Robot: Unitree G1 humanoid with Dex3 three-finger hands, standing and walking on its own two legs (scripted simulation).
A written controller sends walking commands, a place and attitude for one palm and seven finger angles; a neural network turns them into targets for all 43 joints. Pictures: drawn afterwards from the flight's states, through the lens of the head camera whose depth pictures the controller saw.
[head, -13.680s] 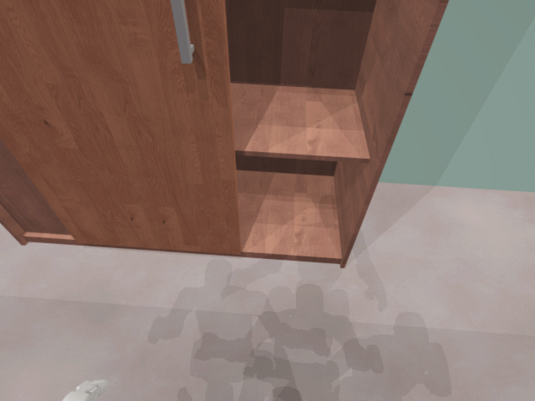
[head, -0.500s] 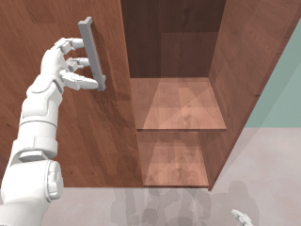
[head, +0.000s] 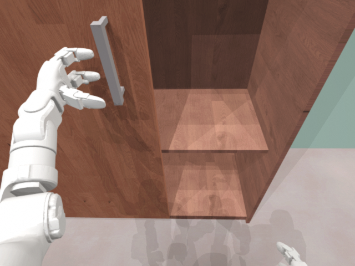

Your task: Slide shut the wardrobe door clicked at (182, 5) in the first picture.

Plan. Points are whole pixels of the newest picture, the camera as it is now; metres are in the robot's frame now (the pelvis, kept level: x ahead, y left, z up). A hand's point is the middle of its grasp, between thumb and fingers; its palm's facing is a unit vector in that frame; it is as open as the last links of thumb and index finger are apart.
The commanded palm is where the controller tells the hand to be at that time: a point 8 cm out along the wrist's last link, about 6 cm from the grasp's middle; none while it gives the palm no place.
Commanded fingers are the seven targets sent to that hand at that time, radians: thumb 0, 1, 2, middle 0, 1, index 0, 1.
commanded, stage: move the hooked fingers beside the handle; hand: left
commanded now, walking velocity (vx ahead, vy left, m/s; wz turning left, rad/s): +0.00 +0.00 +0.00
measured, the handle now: (111, 64) +0.50 +0.17 +0.23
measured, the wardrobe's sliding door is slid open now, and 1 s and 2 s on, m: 0.43 0.43 0.43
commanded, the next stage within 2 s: none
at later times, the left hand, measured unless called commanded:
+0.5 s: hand (73, 79) +0.42 +0.23 +0.24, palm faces +0.07 -1.00 -0.04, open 14.0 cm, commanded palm +0.40 +0.28 +0.23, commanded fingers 0.00 -0.50 0.30 -0.30 -1.20 -0.30 -1.20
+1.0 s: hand (76, 80) +0.43 +0.23 +0.23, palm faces +0.05 -1.00 -0.03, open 14.0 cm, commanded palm +0.41 +0.28 +0.23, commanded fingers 0.00 -0.50 0.30 -0.30 -1.20 -0.30 -1.20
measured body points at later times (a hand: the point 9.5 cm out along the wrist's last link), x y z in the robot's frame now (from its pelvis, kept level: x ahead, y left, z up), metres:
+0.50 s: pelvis +0.01 +0.00 +0.00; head +0.00 -0.02 +0.45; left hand +0.41 +0.29 +0.25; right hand +0.12 -0.27 -0.11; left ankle +0.01 +0.10 -0.74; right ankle -0.03 -0.10 -0.74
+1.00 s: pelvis +0.00 +0.00 +0.00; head +0.00 -0.01 +0.45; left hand +0.42 +0.29 +0.24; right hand +0.12 -0.26 -0.11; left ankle +0.01 +0.10 -0.74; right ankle -0.03 -0.10 -0.74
